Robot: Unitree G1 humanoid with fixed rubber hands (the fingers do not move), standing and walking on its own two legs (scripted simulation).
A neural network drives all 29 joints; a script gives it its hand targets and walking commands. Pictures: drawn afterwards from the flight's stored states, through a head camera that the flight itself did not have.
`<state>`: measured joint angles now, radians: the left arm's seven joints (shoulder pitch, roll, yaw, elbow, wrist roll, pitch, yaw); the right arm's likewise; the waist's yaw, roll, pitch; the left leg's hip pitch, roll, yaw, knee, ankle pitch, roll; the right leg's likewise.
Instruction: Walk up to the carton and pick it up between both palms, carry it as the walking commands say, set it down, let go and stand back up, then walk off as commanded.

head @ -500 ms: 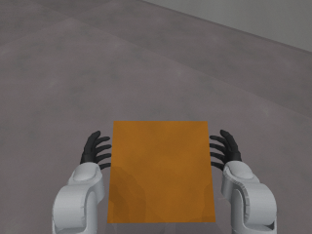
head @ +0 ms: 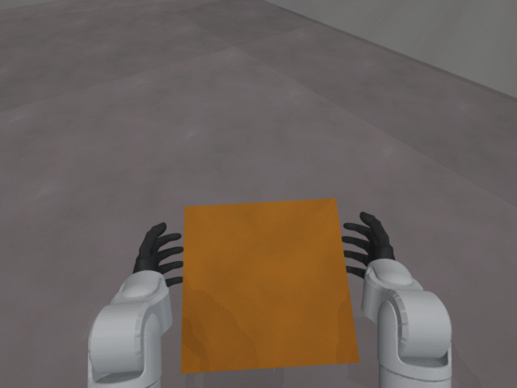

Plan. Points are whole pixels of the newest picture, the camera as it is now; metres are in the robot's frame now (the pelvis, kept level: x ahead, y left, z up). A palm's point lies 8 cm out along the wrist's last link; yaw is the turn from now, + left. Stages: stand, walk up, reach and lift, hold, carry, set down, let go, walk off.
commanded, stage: carry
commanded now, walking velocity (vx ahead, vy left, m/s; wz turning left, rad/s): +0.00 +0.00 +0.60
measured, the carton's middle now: (264, 281) +0.30 -0.01 +0.01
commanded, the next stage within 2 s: none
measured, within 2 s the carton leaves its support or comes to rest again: neither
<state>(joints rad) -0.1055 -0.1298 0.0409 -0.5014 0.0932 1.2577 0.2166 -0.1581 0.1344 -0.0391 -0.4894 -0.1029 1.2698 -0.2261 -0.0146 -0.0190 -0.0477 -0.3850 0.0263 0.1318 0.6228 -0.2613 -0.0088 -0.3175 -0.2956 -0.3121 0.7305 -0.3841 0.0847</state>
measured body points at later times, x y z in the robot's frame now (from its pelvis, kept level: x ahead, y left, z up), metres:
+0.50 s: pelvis -0.06 +0.01 +0.02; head -0.06 -0.01 +0.47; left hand +0.15 +0.21 +0.12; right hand +0.23 -0.09 +0.10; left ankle +0.00 +0.11 -0.69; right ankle -0.06 -0.10 -0.72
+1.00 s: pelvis -0.14 +0.05 +0.01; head -0.11 +0.08 +0.45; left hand -0.01 +0.34 +0.08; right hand +0.18 +0.09 +0.08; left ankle -0.14 +0.16 -0.72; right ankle -0.06 -0.08 -0.66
